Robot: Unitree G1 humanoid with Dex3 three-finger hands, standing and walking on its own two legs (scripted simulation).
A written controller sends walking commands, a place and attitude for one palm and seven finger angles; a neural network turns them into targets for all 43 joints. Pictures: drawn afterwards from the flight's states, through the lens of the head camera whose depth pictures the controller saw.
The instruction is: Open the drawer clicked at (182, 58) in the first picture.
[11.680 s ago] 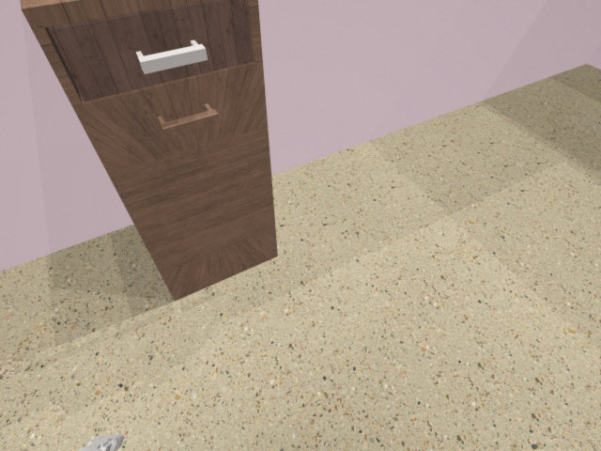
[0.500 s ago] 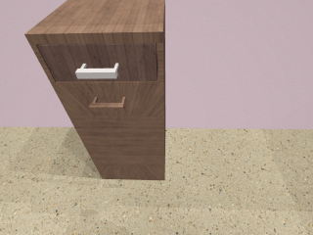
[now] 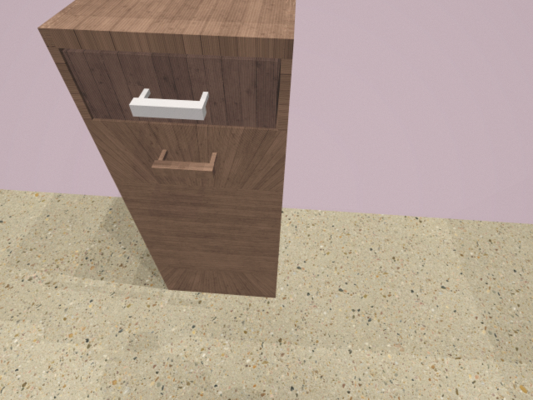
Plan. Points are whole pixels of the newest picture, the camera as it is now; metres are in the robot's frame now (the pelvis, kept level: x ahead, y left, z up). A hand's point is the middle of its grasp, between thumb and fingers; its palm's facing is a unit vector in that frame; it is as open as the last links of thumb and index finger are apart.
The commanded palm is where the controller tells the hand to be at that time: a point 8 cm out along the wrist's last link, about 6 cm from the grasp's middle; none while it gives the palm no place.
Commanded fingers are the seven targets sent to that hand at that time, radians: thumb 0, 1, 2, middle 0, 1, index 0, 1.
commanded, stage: shuffle to correct the standing spot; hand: left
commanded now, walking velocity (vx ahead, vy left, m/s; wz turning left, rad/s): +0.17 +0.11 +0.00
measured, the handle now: (172, 102) +0.58 +0.22 +0.14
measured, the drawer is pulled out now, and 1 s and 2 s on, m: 0.00 0.00 0.00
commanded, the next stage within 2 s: come to a stop and stand still in 0.04 s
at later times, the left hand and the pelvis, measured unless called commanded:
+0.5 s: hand (173, 399) +0.15 +0.17 -0.16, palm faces +0.04 -0.97 -0.26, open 7.3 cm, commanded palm none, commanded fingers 0.00 0.90 0.90 -0.20 -0.30 -0.20 -0.30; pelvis +0.07 -0.01 +0.00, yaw +1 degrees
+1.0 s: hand out of the picture +0.04 +0.25 -0.16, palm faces +0.04 -0.96 -0.29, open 7.3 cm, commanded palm none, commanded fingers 0.00 0.90 0.90 -0.20 -0.30 -0.20 -0.30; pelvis +0.04 +0.05 +0.00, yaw -1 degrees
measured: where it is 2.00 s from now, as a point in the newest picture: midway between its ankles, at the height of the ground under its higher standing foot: outside the picture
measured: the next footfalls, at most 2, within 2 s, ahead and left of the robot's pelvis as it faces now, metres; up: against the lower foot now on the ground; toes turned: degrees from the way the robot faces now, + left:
right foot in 0.36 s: +0.13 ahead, -0.08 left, +0.00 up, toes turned -2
left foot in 0.72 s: +0.11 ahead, +0.13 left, +0.00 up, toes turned +4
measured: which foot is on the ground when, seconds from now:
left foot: down 0.00-0.38, up 0.40-0.70, down 0.72-1.00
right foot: down 0.00-0.06, up 0.08-0.34, down 0.36-1.00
